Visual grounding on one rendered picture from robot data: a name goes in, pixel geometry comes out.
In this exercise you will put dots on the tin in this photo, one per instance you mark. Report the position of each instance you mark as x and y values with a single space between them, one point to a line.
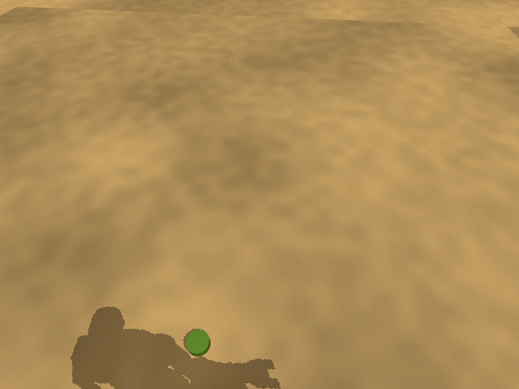
198 343

